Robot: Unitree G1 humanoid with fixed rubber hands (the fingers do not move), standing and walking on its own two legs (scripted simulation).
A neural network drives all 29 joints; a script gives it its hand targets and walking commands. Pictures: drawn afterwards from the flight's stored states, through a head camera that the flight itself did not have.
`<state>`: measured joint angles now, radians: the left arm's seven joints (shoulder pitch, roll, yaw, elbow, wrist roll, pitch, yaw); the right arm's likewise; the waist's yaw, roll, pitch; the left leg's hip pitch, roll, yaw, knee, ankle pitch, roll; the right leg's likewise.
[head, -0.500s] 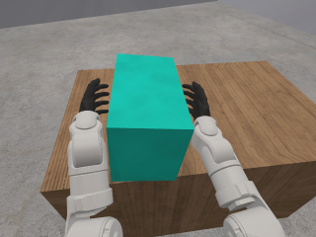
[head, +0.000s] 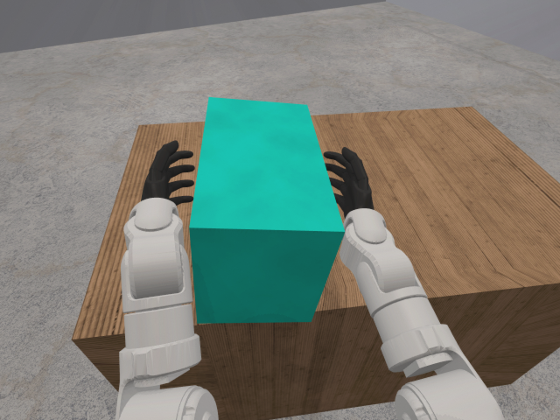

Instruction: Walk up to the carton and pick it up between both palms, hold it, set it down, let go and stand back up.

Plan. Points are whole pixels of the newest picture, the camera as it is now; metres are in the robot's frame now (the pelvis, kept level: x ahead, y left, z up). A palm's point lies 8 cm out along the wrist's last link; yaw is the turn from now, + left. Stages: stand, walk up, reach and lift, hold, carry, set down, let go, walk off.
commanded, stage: hold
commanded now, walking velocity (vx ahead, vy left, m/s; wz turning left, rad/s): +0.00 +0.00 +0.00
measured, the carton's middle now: (257, 203) +0.43 -0.01 +0.11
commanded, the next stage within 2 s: set down in 0.46 s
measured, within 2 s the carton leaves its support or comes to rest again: neither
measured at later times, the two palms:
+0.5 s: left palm (161, 200) +0.37 +0.11 +0.19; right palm (358, 204) +0.36 -0.14 +0.16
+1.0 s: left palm (161, 179) +0.38 +0.11 +0.21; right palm (361, 180) +0.37 -0.15 +0.19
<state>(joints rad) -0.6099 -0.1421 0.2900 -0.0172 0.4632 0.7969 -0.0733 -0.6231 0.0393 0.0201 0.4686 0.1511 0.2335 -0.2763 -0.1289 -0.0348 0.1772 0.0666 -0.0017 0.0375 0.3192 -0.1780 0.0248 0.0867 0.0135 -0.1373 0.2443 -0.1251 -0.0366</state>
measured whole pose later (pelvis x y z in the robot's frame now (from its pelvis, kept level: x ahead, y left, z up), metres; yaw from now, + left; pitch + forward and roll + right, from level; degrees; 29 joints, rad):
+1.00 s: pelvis +0.01 +0.01 +0.00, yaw -1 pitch -11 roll -1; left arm -0.72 -0.15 0.36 0.12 0.48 0.79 -0.08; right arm -0.74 0.04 -0.07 0.52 0.11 0.34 -0.25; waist -0.13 -0.02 0.11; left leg 0.05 -0.01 0.05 0.34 -0.20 0.03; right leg 0.05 0.01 -0.11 0.28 -0.15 -0.03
